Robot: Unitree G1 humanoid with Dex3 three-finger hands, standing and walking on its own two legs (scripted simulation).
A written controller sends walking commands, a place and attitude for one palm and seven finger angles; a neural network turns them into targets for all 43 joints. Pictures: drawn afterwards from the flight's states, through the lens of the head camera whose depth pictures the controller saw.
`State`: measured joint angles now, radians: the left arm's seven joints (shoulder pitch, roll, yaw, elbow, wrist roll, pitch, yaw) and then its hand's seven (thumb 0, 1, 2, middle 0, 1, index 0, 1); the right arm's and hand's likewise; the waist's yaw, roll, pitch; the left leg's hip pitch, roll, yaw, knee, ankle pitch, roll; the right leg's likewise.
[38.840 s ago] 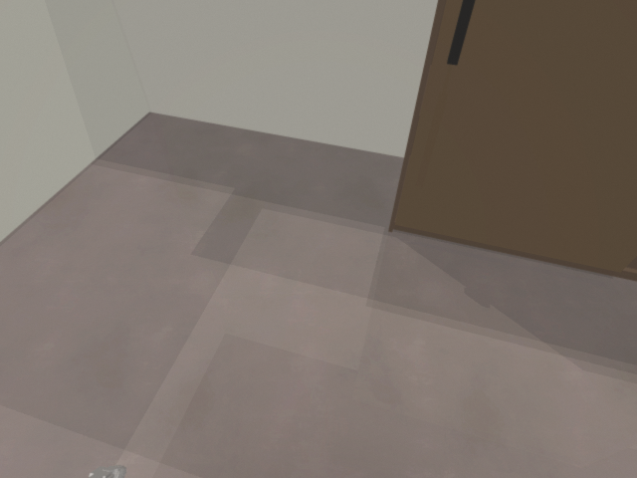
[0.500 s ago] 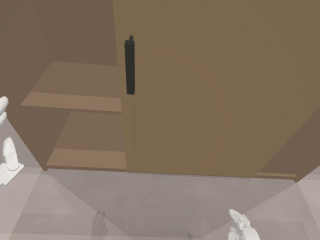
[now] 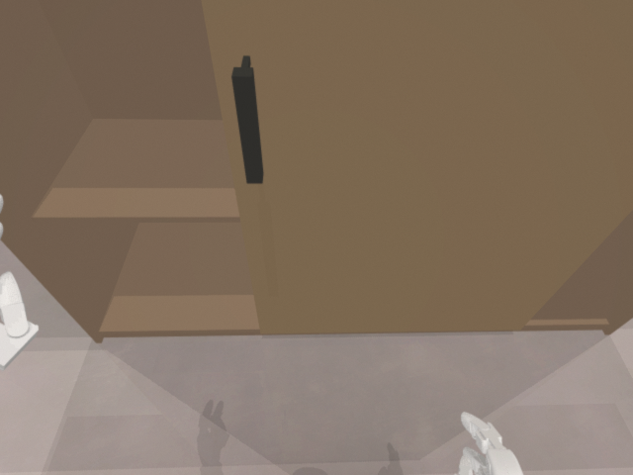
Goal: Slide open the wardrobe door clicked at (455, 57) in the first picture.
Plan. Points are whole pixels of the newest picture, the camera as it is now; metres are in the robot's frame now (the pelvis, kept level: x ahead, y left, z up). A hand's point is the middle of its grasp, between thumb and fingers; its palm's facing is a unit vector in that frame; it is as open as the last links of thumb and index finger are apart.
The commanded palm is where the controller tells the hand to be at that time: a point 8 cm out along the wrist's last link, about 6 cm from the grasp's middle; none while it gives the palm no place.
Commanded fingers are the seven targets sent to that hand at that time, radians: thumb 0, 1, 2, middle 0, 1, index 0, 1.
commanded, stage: let the arm hang, fingers relaxed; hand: left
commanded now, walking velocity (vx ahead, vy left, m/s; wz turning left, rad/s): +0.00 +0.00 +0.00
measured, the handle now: (250, 123) +0.61 +0.15 +0.12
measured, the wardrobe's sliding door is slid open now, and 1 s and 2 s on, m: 0.54 0.54 0.54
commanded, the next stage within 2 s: look to check the result in 1.10 s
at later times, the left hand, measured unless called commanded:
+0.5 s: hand out of the picture -0.03 +0.20 -0.17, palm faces +0.05 -0.98 -0.19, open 7.2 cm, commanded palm none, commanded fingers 0.00 0.90 0.90 -0.20 -0.30 -0.20 -0.30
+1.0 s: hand out of the picture -0.01 +0.19 -0.17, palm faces +0.02 -0.98 -0.19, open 7.3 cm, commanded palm none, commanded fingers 0.00 0.90 0.90 -0.20 -0.30 -0.20 -0.30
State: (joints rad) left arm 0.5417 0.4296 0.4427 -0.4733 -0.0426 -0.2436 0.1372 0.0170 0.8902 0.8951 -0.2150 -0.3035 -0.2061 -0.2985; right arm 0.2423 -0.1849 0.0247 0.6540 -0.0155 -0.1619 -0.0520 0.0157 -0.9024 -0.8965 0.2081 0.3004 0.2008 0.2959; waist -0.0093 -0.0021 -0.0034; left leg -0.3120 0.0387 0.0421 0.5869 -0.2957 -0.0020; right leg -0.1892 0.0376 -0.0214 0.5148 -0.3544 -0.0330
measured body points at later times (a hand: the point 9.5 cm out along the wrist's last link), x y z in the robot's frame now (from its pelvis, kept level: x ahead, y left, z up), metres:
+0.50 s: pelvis -0.01 +0.01 +0.01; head +0.03 +0.03 +0.46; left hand -0.03 +0.25 -0.16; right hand +0.06 -0.25 -0.13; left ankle +0.00 +0.12 -0.73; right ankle -0.05 -0.10 -0.73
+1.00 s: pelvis -0.02 +0.02 +0.01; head -0.01 +0.02 +0.46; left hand -0.01 +0.24 -0.15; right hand -0.02 -0.21 -0.15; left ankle +0.00 +0.12 -0.73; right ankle -0.05 -0.10 -0.73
